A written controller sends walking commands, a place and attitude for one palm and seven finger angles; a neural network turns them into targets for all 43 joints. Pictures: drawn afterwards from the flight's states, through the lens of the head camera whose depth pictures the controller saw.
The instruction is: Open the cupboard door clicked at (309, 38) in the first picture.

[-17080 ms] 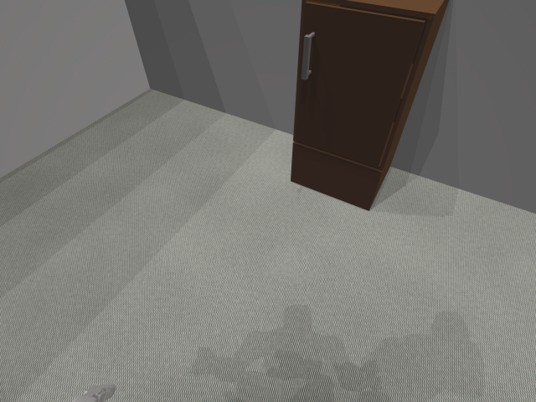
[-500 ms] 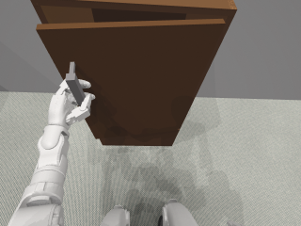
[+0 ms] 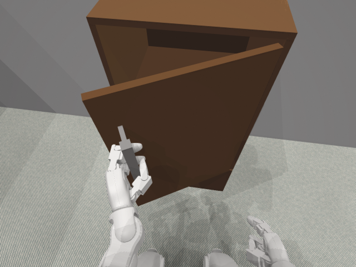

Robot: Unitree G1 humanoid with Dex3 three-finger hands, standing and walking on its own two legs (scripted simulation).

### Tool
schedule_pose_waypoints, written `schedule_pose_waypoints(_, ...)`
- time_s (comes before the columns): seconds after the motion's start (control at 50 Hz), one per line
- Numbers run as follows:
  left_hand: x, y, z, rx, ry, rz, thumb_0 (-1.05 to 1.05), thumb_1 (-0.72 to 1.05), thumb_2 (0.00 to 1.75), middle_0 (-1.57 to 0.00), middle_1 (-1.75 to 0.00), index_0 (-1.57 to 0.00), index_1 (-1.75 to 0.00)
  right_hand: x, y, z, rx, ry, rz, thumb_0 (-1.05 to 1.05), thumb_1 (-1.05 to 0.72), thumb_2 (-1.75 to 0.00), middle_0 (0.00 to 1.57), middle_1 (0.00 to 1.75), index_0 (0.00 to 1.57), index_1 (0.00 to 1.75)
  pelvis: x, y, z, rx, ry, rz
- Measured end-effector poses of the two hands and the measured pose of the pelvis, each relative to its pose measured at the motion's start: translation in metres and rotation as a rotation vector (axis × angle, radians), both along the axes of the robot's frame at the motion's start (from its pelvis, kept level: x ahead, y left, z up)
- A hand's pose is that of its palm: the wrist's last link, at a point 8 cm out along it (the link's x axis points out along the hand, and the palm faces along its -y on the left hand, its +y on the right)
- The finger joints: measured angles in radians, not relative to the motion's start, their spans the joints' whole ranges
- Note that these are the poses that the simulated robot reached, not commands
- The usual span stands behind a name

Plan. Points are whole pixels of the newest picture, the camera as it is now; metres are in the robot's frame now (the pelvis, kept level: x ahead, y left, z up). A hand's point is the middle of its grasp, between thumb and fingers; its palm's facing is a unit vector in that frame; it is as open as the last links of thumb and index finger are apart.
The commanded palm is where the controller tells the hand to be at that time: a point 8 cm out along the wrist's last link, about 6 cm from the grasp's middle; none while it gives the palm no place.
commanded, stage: pull the door open along its arc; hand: left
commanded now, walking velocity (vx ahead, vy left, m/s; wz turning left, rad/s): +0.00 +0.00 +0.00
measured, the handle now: (130, 156) +0.35 +0.13 +0.04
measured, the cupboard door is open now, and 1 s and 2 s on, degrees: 30 43 45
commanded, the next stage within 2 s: open thumb and fingers to let go in 0.24 s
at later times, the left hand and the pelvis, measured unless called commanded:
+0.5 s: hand (166, 204) +0.25 +0.04 +0.03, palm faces +0.32 -0.95 -0.01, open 6.2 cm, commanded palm +0.19 +0.09 +0.04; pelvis +0.00 -0.04 -0.01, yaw +2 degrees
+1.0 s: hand (160, 208) +0.24 +0.05 +0.04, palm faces +0.29 -0.96 -0.01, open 14.1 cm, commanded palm +0.19 +0.09 +0.04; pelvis -0.01 -0.02 -0.01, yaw +2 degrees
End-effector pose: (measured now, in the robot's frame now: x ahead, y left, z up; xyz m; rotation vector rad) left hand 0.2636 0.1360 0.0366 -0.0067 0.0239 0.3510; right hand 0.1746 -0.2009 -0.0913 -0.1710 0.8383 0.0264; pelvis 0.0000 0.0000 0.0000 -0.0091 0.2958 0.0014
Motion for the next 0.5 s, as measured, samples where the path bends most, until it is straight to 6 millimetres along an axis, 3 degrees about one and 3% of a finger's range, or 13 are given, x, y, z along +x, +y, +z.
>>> schedule_pose_waypoints(0.16,-0.036,-0.027,0.003,-0.03,0.042,-0.022,0.02,0.71,0.79,-0.28,-1.31,-0.36,-1.33,-0.01,-0.019,0.006,-0.019,-0.014,-0.019,0.01,-0.9,-0.9,0.2,0.3,0.2,0.3,0.003,-0.013,0.005,0.008,-0.026,0.01)
schedule_pose_waypoints(0.3,-0.06,-0.045,0.005,0.006,0.054,-0.099,0.02,0.69,0.77,-0.3,-1.31,-0.37,-1.34,-0.003,-0.036,0.009,-0.029,-0.079,-0.024,0.01,-0.9,-0.9,0.2,0.3,0.2,0.3,0.003,-0.024,0.001,0.015,-0.028,0.014)
schedule_pose_waypoints(0.5,-0.054,-0.048,-0.001,0.002,0.037,-0.025,0.0,0.62,0.78,-0.36,-1.33,-0.39,-1.34,0.014,-0.04,0.002,-0.022,-0.13,0.007,0.01,-0.9,-0.9,0.2,0.3,0.19,0.3,-0.003,-0.036,-0.007,0.028,-0.018,0.03)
